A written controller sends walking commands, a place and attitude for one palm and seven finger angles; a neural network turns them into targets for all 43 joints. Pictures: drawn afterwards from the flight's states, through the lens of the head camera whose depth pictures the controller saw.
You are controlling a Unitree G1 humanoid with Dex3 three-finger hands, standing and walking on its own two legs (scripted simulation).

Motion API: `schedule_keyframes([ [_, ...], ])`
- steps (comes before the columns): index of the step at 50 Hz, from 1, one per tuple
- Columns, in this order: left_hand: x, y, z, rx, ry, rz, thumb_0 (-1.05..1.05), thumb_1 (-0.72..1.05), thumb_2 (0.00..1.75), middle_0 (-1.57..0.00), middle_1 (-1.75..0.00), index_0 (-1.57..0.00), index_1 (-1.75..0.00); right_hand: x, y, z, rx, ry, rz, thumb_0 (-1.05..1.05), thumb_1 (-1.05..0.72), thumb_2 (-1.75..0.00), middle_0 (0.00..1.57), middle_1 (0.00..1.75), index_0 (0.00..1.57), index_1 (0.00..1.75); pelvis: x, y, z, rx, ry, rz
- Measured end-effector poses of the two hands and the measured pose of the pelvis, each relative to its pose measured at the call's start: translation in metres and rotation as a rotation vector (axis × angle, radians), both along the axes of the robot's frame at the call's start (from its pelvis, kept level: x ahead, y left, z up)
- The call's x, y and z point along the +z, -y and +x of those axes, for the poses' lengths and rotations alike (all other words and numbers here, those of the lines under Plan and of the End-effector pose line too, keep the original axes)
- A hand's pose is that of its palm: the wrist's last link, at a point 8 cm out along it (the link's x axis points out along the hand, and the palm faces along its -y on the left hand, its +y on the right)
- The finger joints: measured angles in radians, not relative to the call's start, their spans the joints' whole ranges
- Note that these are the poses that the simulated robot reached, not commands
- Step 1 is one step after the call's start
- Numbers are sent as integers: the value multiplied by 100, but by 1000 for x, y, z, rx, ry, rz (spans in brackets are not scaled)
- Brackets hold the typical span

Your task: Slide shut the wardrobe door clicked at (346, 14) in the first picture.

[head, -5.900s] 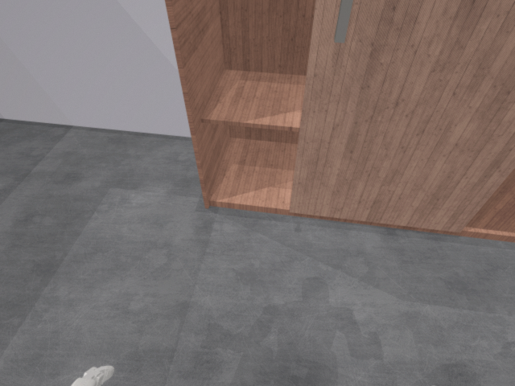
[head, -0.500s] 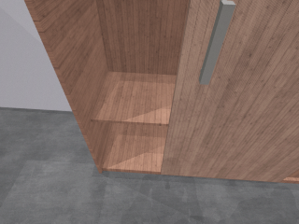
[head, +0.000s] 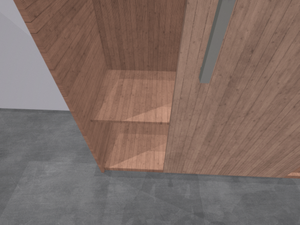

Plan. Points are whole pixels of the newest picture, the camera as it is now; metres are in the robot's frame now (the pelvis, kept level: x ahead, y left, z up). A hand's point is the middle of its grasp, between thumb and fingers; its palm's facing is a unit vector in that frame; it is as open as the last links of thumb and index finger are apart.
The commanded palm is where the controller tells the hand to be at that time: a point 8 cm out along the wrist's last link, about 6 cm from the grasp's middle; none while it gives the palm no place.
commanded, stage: look again from close up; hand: right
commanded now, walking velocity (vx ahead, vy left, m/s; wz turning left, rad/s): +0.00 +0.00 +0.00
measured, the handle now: (212, 42) +0.52 -0.14 +0.23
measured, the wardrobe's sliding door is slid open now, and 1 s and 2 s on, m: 0.41 0.41 0.41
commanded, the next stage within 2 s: raise the hand with hooked fingers in 0.42 s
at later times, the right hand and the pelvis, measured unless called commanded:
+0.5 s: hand out of the picture +0.00 -0.15 -0.18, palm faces +0.05 +0.98 -0.17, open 7.3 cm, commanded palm none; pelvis +0.00 +0.01 +0.00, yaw -1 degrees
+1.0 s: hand out of the picture +0.12 -0.18 +0.00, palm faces +0.10 +0.99 -0.01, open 8.8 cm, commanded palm +0.12 -0.23 +0.03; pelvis -0.04 +0.03 -0.04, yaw -2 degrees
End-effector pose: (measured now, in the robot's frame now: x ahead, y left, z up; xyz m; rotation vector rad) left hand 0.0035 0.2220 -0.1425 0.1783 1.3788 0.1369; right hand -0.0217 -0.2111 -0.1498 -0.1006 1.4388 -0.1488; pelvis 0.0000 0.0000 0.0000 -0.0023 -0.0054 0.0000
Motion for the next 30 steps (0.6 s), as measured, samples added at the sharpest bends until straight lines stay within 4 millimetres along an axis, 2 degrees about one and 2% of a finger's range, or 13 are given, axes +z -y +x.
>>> schedule_keyframes([
  [15, -1, -3, -4, 3, -17, -13, 1, 92, 90, -20, -30, -20, -30, 2, -4, 13, 2, 36, -11, 0, -91, -90, 19, 30, 20, 30, 1, -7, 3, -7, 1, -3],
  [27, -2, -5, -9, 3, -36, -25, 1, 92, 90, -20, -30, -20, -30, 3, -11, 9, -6, 30, -16, 0, -91, -90, 19, 30, 20, 30, 1, -13, 4, -11, -4, 3],
  [28, -1, -8, -6, 7, -9, -16, 2, 92, 90, -20, -30, -20, -30, 8, -8, 16, -47, 69, -25, 1, -92, -90, 20, 30, 20, 30, 0, -13, 3, -10, -4, 6],
  [30, 5, -17, 7, -2, 124, 22, 2, 93, 90, -20, -30, -20, -30, 36, 9, 48, -84, 294, -97, 3, -95, -90, 20, 30, 21, 31, -1, -13, 1, -3, -3, 0],
])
